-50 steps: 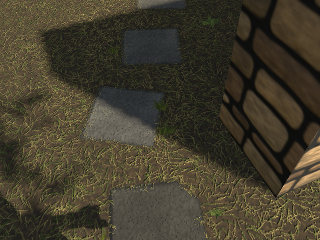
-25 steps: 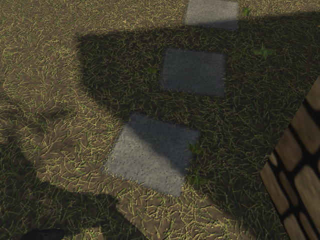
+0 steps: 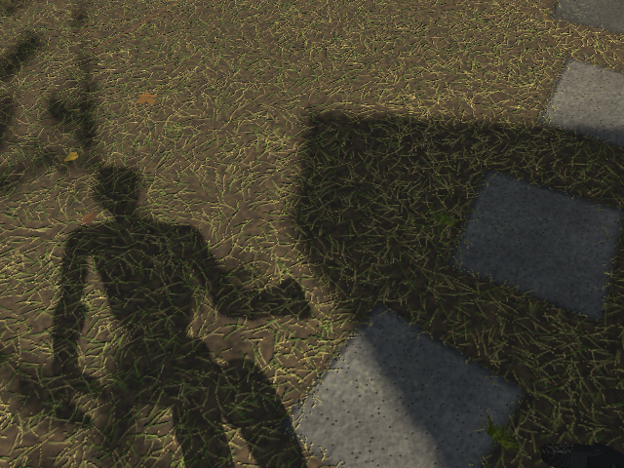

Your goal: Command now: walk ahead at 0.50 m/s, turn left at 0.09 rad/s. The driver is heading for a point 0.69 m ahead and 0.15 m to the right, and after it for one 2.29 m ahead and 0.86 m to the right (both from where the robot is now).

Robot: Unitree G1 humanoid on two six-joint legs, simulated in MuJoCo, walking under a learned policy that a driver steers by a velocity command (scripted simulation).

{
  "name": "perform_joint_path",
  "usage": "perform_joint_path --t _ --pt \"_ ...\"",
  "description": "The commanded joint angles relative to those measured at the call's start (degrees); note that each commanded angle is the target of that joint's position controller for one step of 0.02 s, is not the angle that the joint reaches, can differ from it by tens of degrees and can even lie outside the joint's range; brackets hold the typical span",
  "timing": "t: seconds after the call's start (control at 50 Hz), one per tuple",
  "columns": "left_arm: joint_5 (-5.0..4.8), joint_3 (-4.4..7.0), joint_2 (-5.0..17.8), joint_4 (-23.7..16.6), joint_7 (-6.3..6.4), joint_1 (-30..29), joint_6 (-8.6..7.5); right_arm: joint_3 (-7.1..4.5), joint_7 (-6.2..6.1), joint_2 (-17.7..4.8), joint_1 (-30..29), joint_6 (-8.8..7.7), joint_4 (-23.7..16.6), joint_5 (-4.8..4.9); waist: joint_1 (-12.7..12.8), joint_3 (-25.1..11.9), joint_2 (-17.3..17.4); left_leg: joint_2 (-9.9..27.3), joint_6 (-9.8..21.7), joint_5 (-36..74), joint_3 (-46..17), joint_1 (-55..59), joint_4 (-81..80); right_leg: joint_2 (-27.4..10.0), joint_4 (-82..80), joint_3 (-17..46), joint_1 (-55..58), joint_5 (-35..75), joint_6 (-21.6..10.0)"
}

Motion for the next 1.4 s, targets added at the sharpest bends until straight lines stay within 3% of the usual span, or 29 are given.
perform_joint_path --t 0.02,0.06,0.1,0.12,0.14,0.16,0.18,0.22,0.24,0.36,0.54,0.58,0.62,0.64,0.66,0.68,0.7,0.76,0.82,0.92,1.0,1.06,1.08,1.1,1.12,1.16,1.22,1.3,1.4 --pt "-0.49 2.47 10.57 -1.91 0.38 -0.22 0.02 -1.15 0.57 -4.10 -5.84 -1.23 -5.73 0.33 -1.87 1.55 -7.16 -1.48 1.49 -0.04 1.28 3.42 -3.82 -15.79 -2.88 8.42 -1.02 19.73 -8.77" --pt "-0.49 2.71 11.52 -1.43 0.70 -1.02 0.69 -1.98 0.63 -5.70 -2.42 -1.40 -5.06 0.11 -4.90 -0.34 -7.46 -3.00 3.32 -2.40 2.69 9.82 -6.43 -15.79 2.15 7.31 0.71 29.31 -7.33" --pt "0.18 1.70 9.43 -1.99 1.02 -1.65 0.85 -4.38 -0.25 -10.37 12.58 -1.12 -1.01 -0.46 -12.27 -10.20 -5.17 -1.16 7.02 -1.25 1.00 32.89 -6.58 -11.05 21.15 2.74 -6.90 34.43 -4.14" --pt "1.39 -0.17 3.99 -4.09 0.87 2.40 -0.03 -5.67 -0.86 -16.41 20.12 -0.65 -0.27 -1.65 -12.62 -19.64 6.67 14.06 14.57 -3.47 -20.95 54.85 -6.27 -4.09 43.45 -0.82 -27.08 12.33 -0.22" --pt "0.74 -0.57 3.64 -3.46 0.61 3.76 -1.13 -5.21 -0.62 -14.40 21.92 -0.24 0.79 -0.49 -12.51 -24.36 13.83 19.13 19.63 -13.01 -39.32 58.71 -14.94 0.12 54.86 4.76 -37.93 -17.24 0.70" --pt "-0.70 0.97 9.07 -4.24 0.20 -0.56 -1.81 -4.02 -0.52 -11.03 18.62 -0.25 0.63 -0.07 -12.61 -15.47 8.14 17.05 17.14 -18.73 -34.00 52.27 -16.74 -3.60 59.08 6.77 -43.69 -15.43 0.07" --pt "-1.33 1.01 9.18 -5.16 0.05 -4.66 -1.95 -3.42 -0.61 -9.08 15.02 -0.29 0.19 -0.21 -11.55 -9.36 5.12 14.90 15.08 -17.45 -25.69 44.62 -17.83 -6.18 57.86 5.49 -44.14 -10.36 -0.45" --pt "0.04 1.32 7.81 -4.77 0.45 -6.62 -0.85 -2.34 -0.18 -5.40 9.32 -0.97 0.18 -1.19 -8.08 -2.54 1.74 10.03 12.29 -8.82 -15.44 31.75 -22.17 -9.52 51.77 5.12 -39.23 -3.05 -0.22" --pt "-0.15 1.12 6.42 -4.35 0.38 -4.40 -0.10 -2.56 -0.17 -5.91 8.09 -1.38 0.45 -1.47 -6.32 -2.57 4.54 10.24 12.75 -6.47 -13.10 28.17 -23.97 -9.99 50.97 5.66 -35.88 -1.07 0.38" --pt "0.10 0.98 3.85 -5.52 0.44 -9.04 1.32 -3.45 -0.94 -7.22 8.95 -3.05 4.05 -1.74 -6.17 0.39 0.47 9.09 11.87 5.55 0.27 26.42 -27.89 -8.90 38.80 7.82 -38.52 13.47 2.00" --pt "0.13 0.16 2.60 -12.42 -2.67 -22.86 0.97 -4.43 -2.14 -10.28 14.69 -0.46 8.67 -0.05 -10.61 3.87 -0.44 11.97 8.45 14.56 8.97 40.27 -23.65 -6.31 20.29 0.42 -39.76 14.80 -1.87" --pt "0.16 0.95 4.07 -13.26 -3.14 -21.00 1.18 -4.85 -2.70 -11.73 13.81 0.56 8.44 0.09 -8.53 1.06 1.64 12.04 7.03 33.01 10.80 42.44 -16.63 -3.16 20.20 -3.16 -34.38 8.48 -3.88" --pt "0.06 3.34 7.97 -11.00 -2.78 -9.16 1.50 -4.93 -3.50 -12.43 12.55 1.61 7.83 0.09 -1.56 -6.16 2.19 9.85 4.69 44.59 13.34 38.98 0.88 1.52 17.73 -5.46 -17.43 7.44 -7.05" --pt "-0.07 5.32 12.28 -8.89 -1.76 0.68 1.93 -4.32 -3.90 -11.41 12.90 1.35 6.83 -0.46 2.87 -11.71 -1.80 7.62 2.38 31.85 13.43 26.41 16.79 -2.20 16.02 2.91 0.54 9.23 -10.22" --pt "-0.62 6.41 18.48 -8.88 -1.08 1.34 1.95 -1.56 -2.76 -2.89 18.44 -0.32 3.85 -2.46 -2.95 -16.67 -16.70 -4.27 -1.68 -21.70 10.84 -0.90 37.93 -17.43 12.80 34.48 21.47 2.08 -20.95" --pt "-0.29 5.16 14.52 -10.27 -1.02 2.99 1.39 -1.81 -1.73 -6.30 14.31 -2.78 3.60 -0.79 0.44 -24.30 -11.78 -6.79 -1.22 -32.26 -2.49 -8.49 45.96 -21.62 4.65 49.68 26.60 -3.52 -24.16" --pt "0.29 4.27 11.46 -9.99 -0.92 1.11 0.94 -2.63 -1.03 -9.17 8.62 -4.17 1.72 1.46 1.51 -16.56 -9.15 -3.28 0.14 -27.31 -4.12 -13.26 45.32 -19.60 3.48 40.58 22.04 -0.61 -20.68" --pt "0.94 2.77 6.97 -12.17 -0.49 -8.47 0.69 -2.97 -1.68 -8.90 6.79 -4.41 1.63 -1.08 -5.16 -5.38 -2.36 2.08 0.19 -17.87 -3.18 -4.55 32.23 -13.28 0.94 24.95 -0.59 15.42 -16.49" --pt "0.74 3.04 7.79 -12.67 0.11 -9.83 0.55 -2.84 -1.64 -7.30 8.57 -2.54 1.45 -1.57 -7.52 -3.56 -4.19 2.13 -2.68 -16.16 -1.80 -0.05 24.86 -11.49 -1.22 20.37 -9.87 22.63 -17.24" --pt "0.28 4.02 10.47 -10.98 1.78 -6.64 1.76 -1.60 -1.58 -4.17 -1.75 -2.28 -1.30 -1.91 -4.17 -1.56 -6.03 -3.36 -4.51 3.26 0.87 7.03 2.89 -5.07 1.83 12.69 -17.12 28.14 -11.66" --pt "-0.24 4.05 9.65 -9.69 2.50 -3.91 3.42 -2.51 -0.97 -6.28 -4.04 -2.26 -2.38 -0.98 -3.64 -3.88 -8.16 -6.18 -3.43 5.38 -1.82 10.76 -5.00 -6.05 8.13 18.74 -12.29 23.40 -8.57" --pt "-0.02 3.83 8.13 -11.49 3.04 -7.87 4.00 -3.67 -1.01 -8.20 1.67 -2.84 -1.07 -1.50 -7.72 -5.78 -9.24 -4.72 -0.58 6.26 -2.48 16.81 -10.42 -5.12 17.75 22.59 -9.55 21.67 -5.64" --pt "0.43 3.04 5.57 -12.57 2.91 -7.66 3.83 -4.11 -1.40 -10.06 5.08 -3.09 -0.94 -2.45 -8.86 -10.34 -6.17 0.63 2.05 15.54 -5.42 26.23 -10.86 -1.72 26.66 20.33 -12.11 16.30 -3.33" --pt "1.69 1.77 1.56 -13.13 2.79 -1.85 3.75 -4.25 -2.06 -12.78 7.73 -2.68 -1.49 -3.47 -6.76 -17.03 6.68 14.26 7.45 39.70 -17.93 42.21 -6.97 4.41 42.14 14.06 -23.15 -16.47 -0.04" --pt "0.18 1.75 4.63 -12.68 2.29 7.97 3.66 -4.70 -1.66 -13.15 10.10 -1.37 -0.15 -2.54 -4.00 -24.47 17.41 25.35 18.05 32.04 -36.09 49.79 -8.25 4.96 55.74 11.59 -32.29 -28.55 2.06" --pt "-0.49 3.86 11.65 -11.51 2.70 -0.31 5.48 -3.10 -2.03 -6.58 4.54 0.32 -2.78 -1.71 -6.83 -14.77 4.65 17.69 13.81 10.17 -24.65 39.63 -11.88 -0.37 62.30 9.48 -36.85 -18.22 5.28" --pt "-0.18 3.59 8.42 -13.06 3.37 -4.66 7.90 -2.69 -2.49 -6.77 -0.26 2.00 -1.95 -2.35 -5.23 -5.29 5.16 9.81 11.40 2.66 -11.17 22.21 -17.25 -3.20 55.35 5.51 -31.15 -12.23 6.14" --pt "0.99 2.11 4.21 -13.35 3.28 -5.13 7.27 -3.10 -2.48 -7.33 -0.28 1.95 -0.18 -1.98 -5.21 -8.05 5.43 10.31 14.12 11.49 -6.22 22.02 -17.76 -3.36 42.31 3.56 -23.98 -10.61 5.33" --pt "1.12 1.74 5.07 -13.37 1.91 -7.84 7.24 -3.40 -1.98 -9.03 -0.14 3.03 1.67 -0.56 -6.21 -8.17 6.04 11.22 13.97 1.17 -5.68 21.45 -17.96 -3.16 26.59 1.76 -15.79 -3.97 2.95"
